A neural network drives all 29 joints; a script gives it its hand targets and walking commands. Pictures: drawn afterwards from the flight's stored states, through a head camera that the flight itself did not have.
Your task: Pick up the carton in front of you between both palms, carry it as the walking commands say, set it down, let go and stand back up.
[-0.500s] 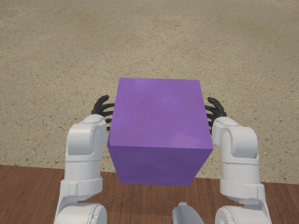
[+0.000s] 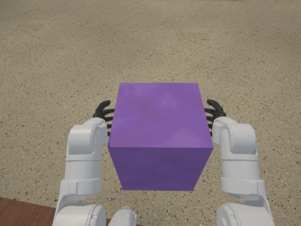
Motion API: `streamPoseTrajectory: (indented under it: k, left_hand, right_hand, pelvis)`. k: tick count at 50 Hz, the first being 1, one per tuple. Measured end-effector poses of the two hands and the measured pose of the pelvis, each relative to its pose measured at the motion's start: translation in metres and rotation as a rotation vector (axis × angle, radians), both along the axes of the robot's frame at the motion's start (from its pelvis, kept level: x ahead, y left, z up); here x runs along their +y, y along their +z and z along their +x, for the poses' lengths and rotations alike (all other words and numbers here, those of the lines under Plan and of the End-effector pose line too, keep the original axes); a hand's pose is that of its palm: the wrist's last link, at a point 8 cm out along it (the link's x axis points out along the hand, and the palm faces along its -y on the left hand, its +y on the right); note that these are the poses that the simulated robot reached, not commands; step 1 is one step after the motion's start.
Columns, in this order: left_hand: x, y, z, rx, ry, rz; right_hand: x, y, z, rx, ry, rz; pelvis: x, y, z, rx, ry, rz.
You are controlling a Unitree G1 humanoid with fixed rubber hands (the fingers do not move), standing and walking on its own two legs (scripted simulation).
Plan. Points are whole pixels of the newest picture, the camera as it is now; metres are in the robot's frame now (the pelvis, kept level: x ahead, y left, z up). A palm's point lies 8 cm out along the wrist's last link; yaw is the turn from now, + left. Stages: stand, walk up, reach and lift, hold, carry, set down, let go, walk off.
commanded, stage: carry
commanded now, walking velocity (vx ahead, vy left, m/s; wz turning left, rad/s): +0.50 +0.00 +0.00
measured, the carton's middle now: (158, 139) +0.35 +0.02 +0.02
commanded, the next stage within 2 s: none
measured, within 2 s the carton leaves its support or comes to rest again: neither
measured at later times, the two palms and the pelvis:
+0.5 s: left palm (119, 59) +0.66 +0.17 +0.07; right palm (201, 62) +0.64 -0.13 +0.07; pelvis +0.30 +0.05 -0.01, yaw -2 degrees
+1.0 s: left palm (133, 28) +0.88 +0.14 +0.07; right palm (201, 28) +0.89 -0.16 +0.07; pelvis +0.62 -0.01 +0.00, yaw +1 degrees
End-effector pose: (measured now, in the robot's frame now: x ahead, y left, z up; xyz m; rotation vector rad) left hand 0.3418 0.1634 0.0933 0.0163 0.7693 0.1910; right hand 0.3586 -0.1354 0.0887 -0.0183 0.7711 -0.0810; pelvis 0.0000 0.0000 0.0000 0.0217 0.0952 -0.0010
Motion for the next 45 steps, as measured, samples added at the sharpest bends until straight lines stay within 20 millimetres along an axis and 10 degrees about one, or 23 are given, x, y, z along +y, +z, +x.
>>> streamPoseTrajectory:
  k: [9,16,34,45]
  left_hand:
    - [0.013,0.020,0.126,-0.106,-0.011,-0.011]
    - [0.025,-0.014,0.230,-0.049,-0.067,-0.042]
    - [-0.002,-0.009,0.413,-0.080,-0.054,-0.086]
    - [-0.020,-0.033,0.497,-0.015,0.024,-0.058]
  right_hand:
    - [0.013,0.019,0.118,-0.104,-0.035,0.018]
    - [0.025,-0.005,0.207,-0.050,-0.061,-0.046]
    - [-0.003,0.005,0.386,-0.080,-0.138,0.009]
    - [-0.021,-0.032,0.488,-0.011,-0.085,0.055]
  pelvis:
    - [0.018,-0.010,0.120,0.013,-0.018,-0.016]
    - [0.036,-0.034,0.216,-0.006,-0.024,-0.019]
    - [0.023,-0.009,0.423,0.008,-0.025,-0.053]
    - [-0.012,-0.014,0.570,-0.014,0.019,-0.028]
